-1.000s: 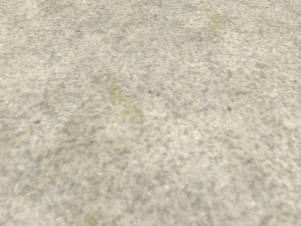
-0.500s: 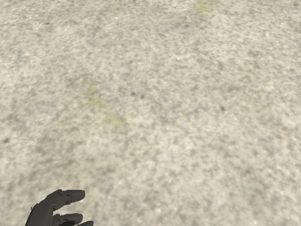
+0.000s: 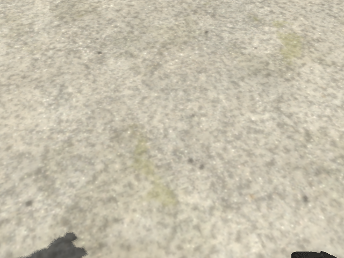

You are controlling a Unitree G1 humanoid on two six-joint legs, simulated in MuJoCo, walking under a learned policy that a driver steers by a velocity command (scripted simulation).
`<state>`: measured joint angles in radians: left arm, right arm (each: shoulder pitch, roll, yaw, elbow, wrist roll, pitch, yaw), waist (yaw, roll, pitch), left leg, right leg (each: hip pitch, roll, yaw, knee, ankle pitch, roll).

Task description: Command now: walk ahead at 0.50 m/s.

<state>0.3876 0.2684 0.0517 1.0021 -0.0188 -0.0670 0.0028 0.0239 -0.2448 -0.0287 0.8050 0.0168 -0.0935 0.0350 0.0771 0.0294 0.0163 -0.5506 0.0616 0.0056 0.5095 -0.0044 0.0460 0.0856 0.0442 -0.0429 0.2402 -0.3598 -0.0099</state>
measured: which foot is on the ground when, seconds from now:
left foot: up 0.00-0.00, down 0.02-0.50, up 0.52-0.88, down 0.90-1.00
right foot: down 0.00-0.04, up 0.06-0.46, down 0.48-0.90, up 0.92-1.00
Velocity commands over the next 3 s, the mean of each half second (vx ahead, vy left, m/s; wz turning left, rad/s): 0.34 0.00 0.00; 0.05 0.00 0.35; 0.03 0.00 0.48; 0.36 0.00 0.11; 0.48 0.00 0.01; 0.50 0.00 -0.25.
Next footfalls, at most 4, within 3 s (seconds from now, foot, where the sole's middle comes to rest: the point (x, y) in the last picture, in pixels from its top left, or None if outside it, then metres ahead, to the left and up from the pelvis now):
0.02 left None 0.20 0.12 -0.77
0.48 right None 0.40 -0.10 -0.77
0.90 left None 0.30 0.14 -0.77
1.40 right None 0.39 -0.06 -0.77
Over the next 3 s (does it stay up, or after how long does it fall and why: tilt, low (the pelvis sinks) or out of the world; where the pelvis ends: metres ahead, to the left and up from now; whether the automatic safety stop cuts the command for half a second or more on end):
stays up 0.90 0.41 0.01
